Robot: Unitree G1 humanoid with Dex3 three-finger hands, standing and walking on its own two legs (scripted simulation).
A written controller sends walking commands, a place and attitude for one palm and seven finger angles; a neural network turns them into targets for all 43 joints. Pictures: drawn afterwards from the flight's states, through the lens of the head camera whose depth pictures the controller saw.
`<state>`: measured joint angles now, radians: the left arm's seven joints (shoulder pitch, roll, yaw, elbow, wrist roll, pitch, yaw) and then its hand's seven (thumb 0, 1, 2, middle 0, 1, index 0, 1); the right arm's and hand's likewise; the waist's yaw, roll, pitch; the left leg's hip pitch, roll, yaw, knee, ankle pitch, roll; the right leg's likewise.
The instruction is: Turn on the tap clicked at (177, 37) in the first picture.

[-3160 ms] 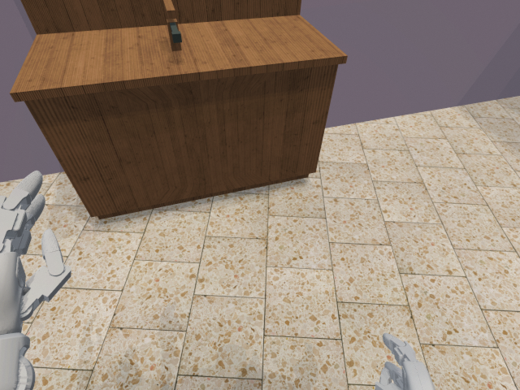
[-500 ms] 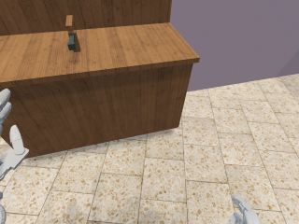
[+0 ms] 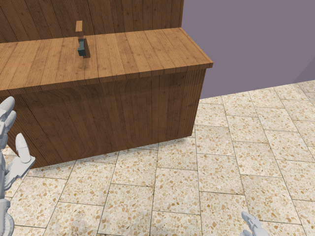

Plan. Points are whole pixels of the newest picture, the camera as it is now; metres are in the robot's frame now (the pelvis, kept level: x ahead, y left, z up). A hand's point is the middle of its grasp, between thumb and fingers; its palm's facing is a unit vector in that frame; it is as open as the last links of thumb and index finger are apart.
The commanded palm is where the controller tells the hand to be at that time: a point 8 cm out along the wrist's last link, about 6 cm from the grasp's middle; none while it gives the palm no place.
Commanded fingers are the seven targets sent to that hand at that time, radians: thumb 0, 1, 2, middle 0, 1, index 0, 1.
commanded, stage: take the last steps up to it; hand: left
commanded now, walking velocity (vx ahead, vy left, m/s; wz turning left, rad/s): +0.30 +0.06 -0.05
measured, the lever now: (81, 51) +0.82 +0.39 +0.07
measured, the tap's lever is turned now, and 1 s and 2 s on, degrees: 0 0 0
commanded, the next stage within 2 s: come to a stop and stand still in 1.82 s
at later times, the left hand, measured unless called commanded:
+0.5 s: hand (64, 121) +0.30 +0.22 +0.18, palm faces +0.38 -0.81 -0.44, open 7.4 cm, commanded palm +0.25 +0.27 +0.18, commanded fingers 0.00 0.90 0.90 -0.20 -0.30 -0.20 -0.30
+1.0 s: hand (89, 89) +0.43 +0.21 +0.17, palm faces +0.41 -0.80 -0.45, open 7.4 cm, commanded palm +0.37 +0.25 +0.18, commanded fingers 0.00 0.90 0.90 -0.20 -0.30 -0.20 -0.30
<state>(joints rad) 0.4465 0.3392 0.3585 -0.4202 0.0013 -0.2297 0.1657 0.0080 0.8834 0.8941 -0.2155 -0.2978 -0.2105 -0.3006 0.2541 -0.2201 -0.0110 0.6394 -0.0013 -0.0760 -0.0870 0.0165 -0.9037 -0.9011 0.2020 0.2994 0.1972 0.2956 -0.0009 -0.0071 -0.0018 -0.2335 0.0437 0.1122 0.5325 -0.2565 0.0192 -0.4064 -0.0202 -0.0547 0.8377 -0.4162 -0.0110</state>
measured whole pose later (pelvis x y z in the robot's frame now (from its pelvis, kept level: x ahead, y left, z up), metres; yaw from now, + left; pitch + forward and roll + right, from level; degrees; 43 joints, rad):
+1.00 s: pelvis +0.20 -0.02 +0.00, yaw -1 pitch +0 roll +2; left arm 0.44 0.32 0.35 -0.43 -0.02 -0.22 0.15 0.01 0.88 0.89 -0.22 -0.30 -0.21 -0.30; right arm 0.19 -0.21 0.01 0.69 0.00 -0.05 -0.06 0.02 -0.90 -0.90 0.21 0.30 0.20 0.30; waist 0.01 0.04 0.06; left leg -0.49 0.06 0.06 1.15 -0.39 -0.03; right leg -0.28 -0.06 -0.18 0.59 -0.31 -0.05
